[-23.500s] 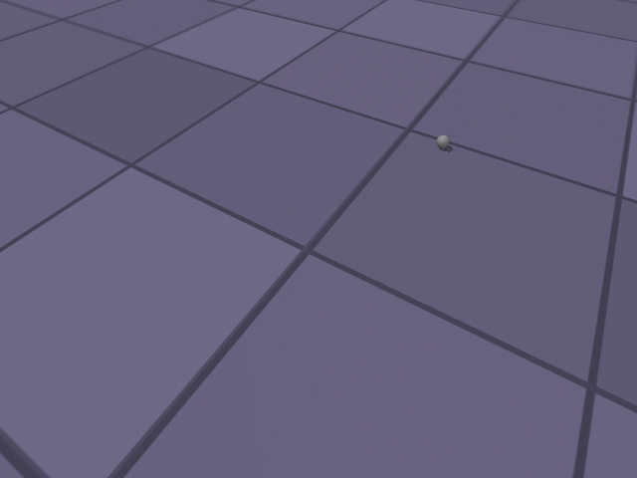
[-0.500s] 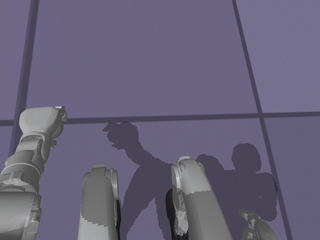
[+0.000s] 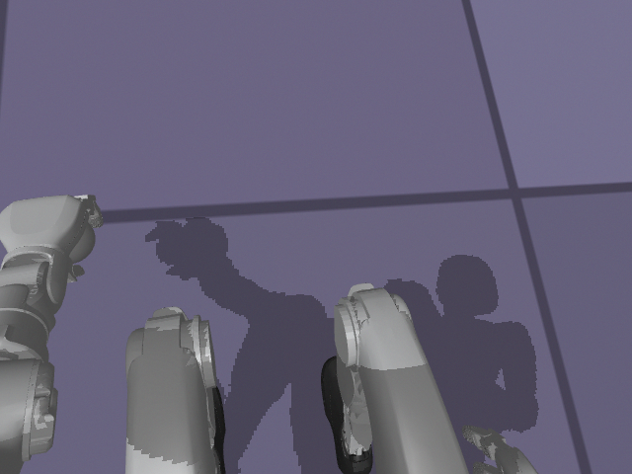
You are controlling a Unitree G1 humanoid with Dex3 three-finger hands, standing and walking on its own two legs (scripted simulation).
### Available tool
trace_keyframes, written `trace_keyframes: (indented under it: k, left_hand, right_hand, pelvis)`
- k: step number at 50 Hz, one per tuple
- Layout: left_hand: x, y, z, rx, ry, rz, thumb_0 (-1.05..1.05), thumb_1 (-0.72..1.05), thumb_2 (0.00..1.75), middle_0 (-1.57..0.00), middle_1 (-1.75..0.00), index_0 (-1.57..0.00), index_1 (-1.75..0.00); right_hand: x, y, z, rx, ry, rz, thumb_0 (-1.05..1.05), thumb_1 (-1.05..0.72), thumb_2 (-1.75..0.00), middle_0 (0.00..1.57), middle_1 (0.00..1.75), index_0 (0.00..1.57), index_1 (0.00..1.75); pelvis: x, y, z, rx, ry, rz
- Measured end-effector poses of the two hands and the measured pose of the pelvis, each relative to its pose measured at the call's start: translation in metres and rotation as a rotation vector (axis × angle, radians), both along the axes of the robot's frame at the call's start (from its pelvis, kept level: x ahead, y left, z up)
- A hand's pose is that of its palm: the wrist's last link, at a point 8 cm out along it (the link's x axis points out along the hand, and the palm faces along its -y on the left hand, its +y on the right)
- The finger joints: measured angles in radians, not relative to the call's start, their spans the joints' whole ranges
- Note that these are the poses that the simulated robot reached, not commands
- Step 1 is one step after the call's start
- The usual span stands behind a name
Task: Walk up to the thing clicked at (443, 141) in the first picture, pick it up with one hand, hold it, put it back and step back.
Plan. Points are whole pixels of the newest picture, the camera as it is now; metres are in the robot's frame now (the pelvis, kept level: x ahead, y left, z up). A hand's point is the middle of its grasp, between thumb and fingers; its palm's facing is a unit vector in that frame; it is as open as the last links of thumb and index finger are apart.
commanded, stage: crouch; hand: left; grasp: from above
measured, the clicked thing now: (66, 239) +0.43 +0.29 -0.19
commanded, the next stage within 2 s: lower in 0.24 s
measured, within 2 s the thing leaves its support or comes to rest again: neither
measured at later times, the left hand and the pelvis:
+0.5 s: hand (73, 250) +0.42 +0.29 -0.22, palm faces -0.48 -0.06 -0.87, open 8.5 cm; pelvis +0.00 +0.00 -0.04, yaw -1 degrees
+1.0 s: hand (92, 254) +0.43 +0.29 -0.28, palm faces -0.48 -0.08 -0.87, open 8.5 cm; pelvis +0.01 +0.00 -0.07, yaw -4 degrees
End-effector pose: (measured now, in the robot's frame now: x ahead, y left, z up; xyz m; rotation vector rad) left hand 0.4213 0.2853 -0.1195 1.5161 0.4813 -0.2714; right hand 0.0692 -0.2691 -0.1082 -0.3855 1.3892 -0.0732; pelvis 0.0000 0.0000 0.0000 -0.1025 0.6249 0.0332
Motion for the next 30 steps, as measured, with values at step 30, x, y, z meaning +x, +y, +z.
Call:
trace_keyframes:
  k: [30]
  left_hand:
    - [0.008,0.005,-0.061,-0.024,0.043,0.000,0.00,0.12,0.54,-0.74,-0.71,-0.78,-0.67]
  right_hand:
    - [-0.006,-0.008,-0.035,-0.017,0.050,0.055,0.00,-0.91,-0.90,0.20,0.30,0.21,0.30]
  pelvis:
    - [0.002,-0.002,-0.045,-0.016,-0.031,-0.019]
